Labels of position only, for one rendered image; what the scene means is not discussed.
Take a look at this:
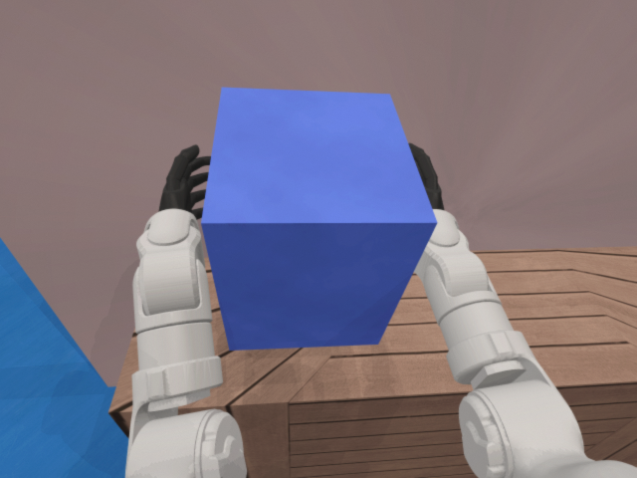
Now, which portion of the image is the carton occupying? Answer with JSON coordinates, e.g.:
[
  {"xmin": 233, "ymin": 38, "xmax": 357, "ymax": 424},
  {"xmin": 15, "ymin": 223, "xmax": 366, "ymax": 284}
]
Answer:
[{"xmin": 201, "ymin": 88, "xmax": 437, "ymax": 351}]

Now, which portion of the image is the right robot forearm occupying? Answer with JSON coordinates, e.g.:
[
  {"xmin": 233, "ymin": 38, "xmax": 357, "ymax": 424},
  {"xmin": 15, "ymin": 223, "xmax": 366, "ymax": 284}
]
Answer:
[{"xmin": 414, "ymin": 209, "xmax": 584, "ymax": 451}]

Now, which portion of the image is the right robot hand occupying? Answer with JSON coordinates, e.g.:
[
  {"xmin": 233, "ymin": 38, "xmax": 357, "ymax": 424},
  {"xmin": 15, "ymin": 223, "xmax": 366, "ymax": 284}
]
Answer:
[{"xmin": 408, "ymin": 143, "xmax": 444, "ymax": 210}]

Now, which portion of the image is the left robot hand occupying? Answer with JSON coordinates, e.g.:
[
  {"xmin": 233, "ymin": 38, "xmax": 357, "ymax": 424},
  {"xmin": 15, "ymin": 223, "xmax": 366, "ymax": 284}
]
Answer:
[{"xmin": 158, "ymin": 144, "xmax": 211, "ymax": 220}]

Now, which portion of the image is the right robot upper arm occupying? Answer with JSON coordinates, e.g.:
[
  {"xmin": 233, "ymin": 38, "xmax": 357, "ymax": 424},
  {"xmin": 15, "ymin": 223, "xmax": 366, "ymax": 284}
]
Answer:
[{"xmin": 459, "ymin": 379, "xmax": 637, "ymax": 478}]

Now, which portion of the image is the pedestal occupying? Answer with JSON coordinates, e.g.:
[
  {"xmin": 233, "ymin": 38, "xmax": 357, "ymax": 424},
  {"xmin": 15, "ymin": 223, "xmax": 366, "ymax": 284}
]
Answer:
[{"xmin": 108, "ymin": 246, "xmax": 637, "ymax": 478}]

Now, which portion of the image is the left robot forearm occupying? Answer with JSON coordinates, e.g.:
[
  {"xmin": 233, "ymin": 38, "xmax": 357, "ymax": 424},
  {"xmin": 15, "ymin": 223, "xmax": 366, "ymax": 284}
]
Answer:
[{"xmin": 125, "ymin": 209, "xmax": 223, "ymax": 478}]

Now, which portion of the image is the left robot upper arm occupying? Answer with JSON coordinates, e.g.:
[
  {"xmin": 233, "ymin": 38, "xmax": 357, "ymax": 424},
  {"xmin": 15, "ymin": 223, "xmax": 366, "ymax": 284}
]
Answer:
[{"xmin": 126, "ymin": 409, "xmax": 247, "ymax": 478}]

